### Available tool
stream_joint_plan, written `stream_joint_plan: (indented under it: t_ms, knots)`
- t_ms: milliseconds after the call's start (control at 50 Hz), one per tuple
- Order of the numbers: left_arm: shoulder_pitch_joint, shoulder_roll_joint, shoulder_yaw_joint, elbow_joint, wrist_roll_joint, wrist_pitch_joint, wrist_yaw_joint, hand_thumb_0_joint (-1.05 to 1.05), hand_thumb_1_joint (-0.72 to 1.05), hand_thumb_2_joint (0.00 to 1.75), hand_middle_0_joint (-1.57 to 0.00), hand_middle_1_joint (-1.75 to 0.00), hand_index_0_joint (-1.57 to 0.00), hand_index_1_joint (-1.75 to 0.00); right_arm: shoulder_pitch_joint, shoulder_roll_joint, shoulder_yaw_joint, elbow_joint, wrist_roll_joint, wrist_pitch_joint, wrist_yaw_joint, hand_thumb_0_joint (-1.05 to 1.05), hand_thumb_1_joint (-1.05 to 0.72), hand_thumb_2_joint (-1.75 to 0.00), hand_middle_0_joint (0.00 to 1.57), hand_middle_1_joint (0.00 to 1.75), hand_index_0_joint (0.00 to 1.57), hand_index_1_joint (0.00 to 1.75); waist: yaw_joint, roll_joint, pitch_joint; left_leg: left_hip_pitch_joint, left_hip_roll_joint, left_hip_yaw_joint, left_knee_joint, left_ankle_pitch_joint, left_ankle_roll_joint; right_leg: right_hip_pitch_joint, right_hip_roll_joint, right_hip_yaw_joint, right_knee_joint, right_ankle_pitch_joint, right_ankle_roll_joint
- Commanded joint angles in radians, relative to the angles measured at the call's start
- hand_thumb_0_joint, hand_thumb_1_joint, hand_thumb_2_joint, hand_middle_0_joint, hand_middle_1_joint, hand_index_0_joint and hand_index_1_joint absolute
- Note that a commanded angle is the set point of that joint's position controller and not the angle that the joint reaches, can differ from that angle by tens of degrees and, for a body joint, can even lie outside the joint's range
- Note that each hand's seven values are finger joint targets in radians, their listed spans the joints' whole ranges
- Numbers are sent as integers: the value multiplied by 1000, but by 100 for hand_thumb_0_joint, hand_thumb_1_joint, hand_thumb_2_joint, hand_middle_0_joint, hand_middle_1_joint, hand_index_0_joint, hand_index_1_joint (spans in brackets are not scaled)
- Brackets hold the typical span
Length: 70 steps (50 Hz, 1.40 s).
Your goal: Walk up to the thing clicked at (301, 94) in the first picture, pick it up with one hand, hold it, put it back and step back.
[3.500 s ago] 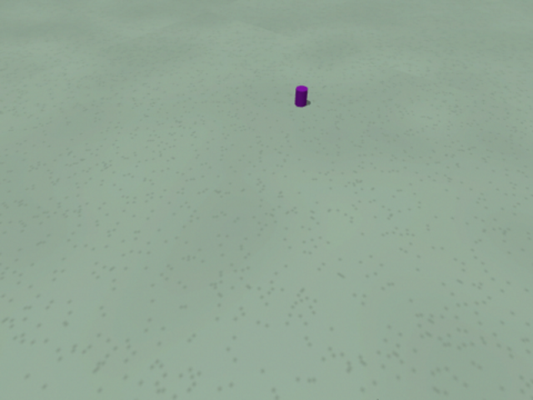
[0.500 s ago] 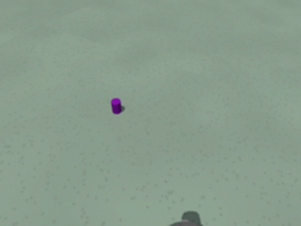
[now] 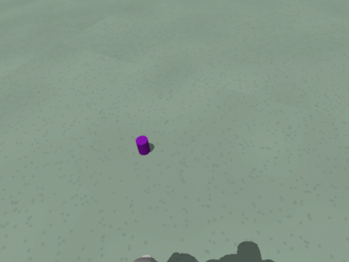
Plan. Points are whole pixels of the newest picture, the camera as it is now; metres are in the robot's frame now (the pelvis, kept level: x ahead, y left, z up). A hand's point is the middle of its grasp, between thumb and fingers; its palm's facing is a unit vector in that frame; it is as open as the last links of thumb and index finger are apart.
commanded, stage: walk up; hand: left
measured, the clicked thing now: (143, 145) +0.98 +0.30 -0.72
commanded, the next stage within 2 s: none
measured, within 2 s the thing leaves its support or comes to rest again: neither
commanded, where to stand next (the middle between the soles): +0.61 +0.07 m, yaw -1 degrees
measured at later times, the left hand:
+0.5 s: hand (75, 222) +0.27 +0.32 -0.15, palm faces -0.07 -0.94 -0.34, open 7.4 cm
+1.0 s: hand (88, 174) +0.43 +0.32 -0.14, palm faces -0.02 -0.92 -0.38, open 7.4 cm
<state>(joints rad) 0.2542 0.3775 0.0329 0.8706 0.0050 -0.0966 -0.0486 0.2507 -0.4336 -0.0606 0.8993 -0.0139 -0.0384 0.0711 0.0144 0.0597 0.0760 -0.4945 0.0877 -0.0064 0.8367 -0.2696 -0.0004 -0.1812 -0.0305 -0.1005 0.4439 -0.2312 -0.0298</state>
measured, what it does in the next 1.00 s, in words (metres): walks ahead: left foot, then right foot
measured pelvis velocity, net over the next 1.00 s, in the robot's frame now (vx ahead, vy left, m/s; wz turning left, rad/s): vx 0.39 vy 0.04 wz -0.01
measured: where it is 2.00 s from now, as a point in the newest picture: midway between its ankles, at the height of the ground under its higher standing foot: (178, 203)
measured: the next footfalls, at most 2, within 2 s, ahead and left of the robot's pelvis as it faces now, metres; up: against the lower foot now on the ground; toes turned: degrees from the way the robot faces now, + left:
left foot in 0.16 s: +0.22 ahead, +0.16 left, +0.00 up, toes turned +6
right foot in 0.62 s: +0.41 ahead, -0.10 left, +0.00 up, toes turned -5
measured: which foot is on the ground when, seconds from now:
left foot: up 0.00-0.14, down 0.16-0.64, up 0.66-1.00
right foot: down 0.00-0.18, up 0.20-0.60, down 0.62-1.00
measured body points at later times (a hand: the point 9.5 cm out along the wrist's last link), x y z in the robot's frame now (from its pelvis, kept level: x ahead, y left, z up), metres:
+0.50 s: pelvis +0.21 +0.05 +0.00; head +0.22 +0.06 +0.45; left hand +0.27 +0.37 -0.12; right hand +0.25 -0.27 -0.11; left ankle +0.18 +0.15 -0.74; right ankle +0.32 -0.11 -0.70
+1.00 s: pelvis +0.39 +0.04 -0.01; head +0.40 +0.04 +0.44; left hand +0.43 +0.37 -0.12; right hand +0.46 -0.29 -0.12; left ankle +0.49 +0.18 -0.73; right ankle +0.37 -0.10 -0.74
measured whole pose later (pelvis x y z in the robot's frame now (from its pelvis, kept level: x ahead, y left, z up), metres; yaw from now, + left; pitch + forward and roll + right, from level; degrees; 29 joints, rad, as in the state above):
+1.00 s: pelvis +0.39 +0.04 -0.01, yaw +0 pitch -2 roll -1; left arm 0.34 0.42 0.04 0.86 0.01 -0.07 -0.05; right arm 0.27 -0.43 -0.07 0.90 -0.02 -0.04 0.07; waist 0.04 0.03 0.06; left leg -0.42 0.08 0.04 0.63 -0.23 0.00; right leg -0.18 -0.05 -0.08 0.55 -0.34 0.00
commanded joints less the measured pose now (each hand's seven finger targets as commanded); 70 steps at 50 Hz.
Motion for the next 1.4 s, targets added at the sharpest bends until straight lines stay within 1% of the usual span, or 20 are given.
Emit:
stream_joint_plan:
  t_ms: [0,60,120,140,160,180,280,480,580,620,640,740,880,980,1000,1020,1040,1140,1320,1380]
  knots:
    - [21,311,96,-67,4,-22,12,0,90,90,-20,-30,-20,-30,-39,-154,-59,-75,-10,-30,13,0,-90,-90,20,30,20,30,31,-188,-9,27,26,34,-172,108,-3,-42,-234,169,-222,-143,-181]
    - [22,320,93,-65,1,-16,9,0,90,90,-20,-30,-20,-30,-62,-157,-62,-76,-7,-41,17,0,-90,-90,20,30,20,30,20,-173,-17,136,5,58,-243,130,13,-72,-230,153,-165,-127,-164]
    - [8,282,70,-70,8,-9,13,0,90,90,-20,-30,-20,-30,117,-204,-84,-21,-9,-52,0,0,-90,-90,20,30,20,30,-95,-41,-99,452,-52,83,-291,50,52,-178,-168,76,140,108,-110]
    - [52,224,48,-73,1,-6,16,0,90,90,-20,-30,-20,-30,226,-268,-105,-2,-20,-60,-15,0,-90,-90,20,30,20,30,-139,155,-157,588,66,-117,-401,-125,109,-297,-79,5,476,107,-63]
    - [82,181,42,-82,-15,-1,18,0,90,90,-20,-30,-20,-30,241,-348,-119,-35,-16,-65,-24,0,-90,-90,20,30,20,30,-125,283,-147,665,309,-603,-586,-232,198,-537,83,29,678,-268,-12]
    - [49,275,58,-56,-4,7,36,0,90,90,-20,-30,-20,-30,200,-352,-122,-46,17,-61,-24,0,-90,-90,20,30,20,30,-113,123,-128,574,355,-642,-592,-214,265,-524,14,154,762,-298,-26]
    - [122,260,57,12,-11,20,16,0,90,90,-20,-30,-20,-30,56,-227,-66,-86,16,-68,-40,0,-90,-90,20,30,20,30,-20,83,-36,345,197,-158,-564,156,199,-370,-75,162,607,-99,6]
    - [-49,210,64,-37,3,26,-20,0,90,90,-20,-30,-20,-30,65,-246,-71,-117,11,-63,-33,0,-90,-90,20,30,20,30,-43,70,28,293,161,-56,-585,41,200,-279,-72,59,206,91,15]
    - [129,256,92,19,9,-4,5,0,90,90,-20,-30,-20,-30,81,-180,-43,-136,12,-47,-39,0,-90,-90,20,30,20,30,57,-128,-127,224,69,52,-139,273,131,153,7,37,25,50,-24]
    - [239,413,129,13,1,-11,23,0,90,90,-20,-30,-20,-30,107,-150,-29,-157,20,-46,-41,0,-90,-90,20,30,20,30,96,-374,-180,-145,-127,71,280,-240,50,353,-398,739,-189,-141,-206]
    - [177,393,120,-8,-12,-6,25,0,90,90,-20,-30,-20,-30,56,-217,-46,-131,7,-33,-53,0,-90,-90,20,30,20,30,83,-230,-108,-162,-47,-24,351,-270,42,229,-431,753,-184,-189,-265]
    - [21,294,86,-60,-4,-7,28,0,90,90,-20,-30,-20,-30,144,-181,-52,-50,8,-13,-24,0,-90,-90,20,30,20,30,-14,-226,-22,-11,8,-16,166,-65,22,-46,-215,273,-198,-110,-178]
    - [73,317,95,-84,6,-6,18,0,90,90,-20,-30,-20,-30,3,-154,-54,-85,-11,-27,-1,0,-90,-90,20,30,20,30,32,-222,-18,34,7,39,-150,23,-4,-53,-227,230,-171,-169,-194]
    - [4,292,73,-103,5,9,17,0,90,90,-20,-30,-20,-30,126,-189,-78,-37,-13,-46,-11,0,-90,-90,20,30,20,30,-77,-106,-40,387,-53,90,-263,28,22,-276,-178,155,37,-219,-128]
    - [20,244,53,-105,11,13,18,0,90,90,-20,-30,-20,-30,226,-227,-92,-7,-15,-52,-23,0,-90,-90,20,30,20,30,-124,35,-80,507,-33,10,-327,-127,49,-352,-126,108,265,-165,-100]
    - [64,155,31,-117,-7,13,15,0,90,90,-20,-30,-20,-30,263,-323,-113,-26,-23,-60,-33,0,-90,-90,20,30,20,30,-125,313,-92,589,226,-463,-551,-345,139,-538,29,12,607,-231,-17]
    - [64,250,56,-89,-3,22,34,0,90,90,-20,-30,-20,-30,235,-355,-114,-55,5,-59,-32,0,-90,-90,20,30,20,30,-115,195,-64,522,350,-682,-627,-361,252,-571,32,121,707,-322,-23]
    - [124,261,59,-13,-7,30,26,0,90,90,-20,-30,-20,-30,106,-241,-69,-89,13,-68,-51,0,-90,-90,20,30,20,30,-20,86,-22,347,197,-207,-529,161,198,-400,-68,167,609,-126,-4]
    - [22,171,47,-15,-2,47,34,0,90,90,-20,-30,-20,-30,58,-207,-37,-103,13,-40,-73,0,-90,-90,20,30,20,30,-16,78,-55,261,149,-13,-354,672,190,-166,-13,44,274,34,11]
    - [54,191,53,20,2,34,50,0,90,90,-20,-30,-20,-30,23,-178,-21,-96,30,-18,-78,0,-90,-90,20,30,20,30,20,0,-119,231,84,12,-177,468,120,13,15,49,65,187,-17]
